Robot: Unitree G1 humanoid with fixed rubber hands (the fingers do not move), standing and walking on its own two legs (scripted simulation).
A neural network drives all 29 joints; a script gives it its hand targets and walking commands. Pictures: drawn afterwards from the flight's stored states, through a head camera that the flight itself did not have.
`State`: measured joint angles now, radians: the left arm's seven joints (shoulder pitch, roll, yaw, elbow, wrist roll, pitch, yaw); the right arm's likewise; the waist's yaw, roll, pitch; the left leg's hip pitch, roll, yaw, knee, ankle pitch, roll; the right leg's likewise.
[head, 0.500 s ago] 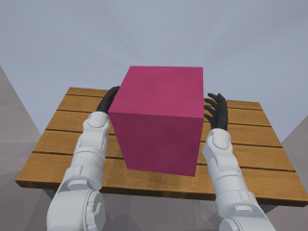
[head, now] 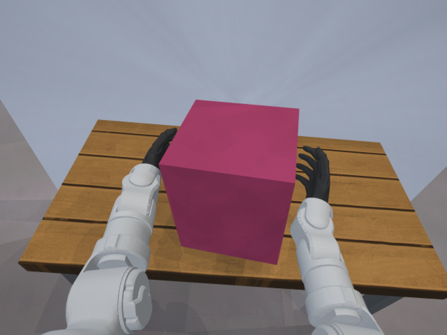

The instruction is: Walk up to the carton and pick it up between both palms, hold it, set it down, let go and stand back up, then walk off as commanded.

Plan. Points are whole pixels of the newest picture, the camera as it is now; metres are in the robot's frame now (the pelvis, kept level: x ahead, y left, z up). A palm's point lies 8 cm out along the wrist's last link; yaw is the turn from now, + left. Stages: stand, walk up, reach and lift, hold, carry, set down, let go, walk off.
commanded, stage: set down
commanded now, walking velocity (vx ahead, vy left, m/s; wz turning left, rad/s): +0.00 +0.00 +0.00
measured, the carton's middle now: (236, 182) +0.43 -0.04 +0.03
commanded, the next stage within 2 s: none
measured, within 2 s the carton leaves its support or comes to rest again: neither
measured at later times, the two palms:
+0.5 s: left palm (158, 169) +0.44 +0.12 +0.06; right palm (310, 201) +0.36 -0.17 +0.06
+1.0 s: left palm (161, 172) +0.44 +0.11 +0.05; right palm (312, 209) +0.35 -0.17 +0.05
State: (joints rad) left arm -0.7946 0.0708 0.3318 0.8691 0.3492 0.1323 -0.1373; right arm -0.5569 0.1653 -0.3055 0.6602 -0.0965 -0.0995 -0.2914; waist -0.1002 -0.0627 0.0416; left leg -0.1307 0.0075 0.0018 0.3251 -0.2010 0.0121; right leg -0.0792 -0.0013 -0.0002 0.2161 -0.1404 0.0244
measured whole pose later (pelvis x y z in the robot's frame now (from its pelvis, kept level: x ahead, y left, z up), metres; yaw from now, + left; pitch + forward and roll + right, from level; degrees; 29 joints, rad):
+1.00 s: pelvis +0.01 +0.00 +0.00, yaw +0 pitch +1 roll -1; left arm -0.81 0.04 0.43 0.96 0.37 -0.02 -0.15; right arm -0.51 0.22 -0.42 0.73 -0.20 -0.28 -0.28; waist -0.10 -0.06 0.09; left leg -0.13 0.01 0.00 0.33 -0.21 0.01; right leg -0.08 0.00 0.00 0.21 -0.15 0.03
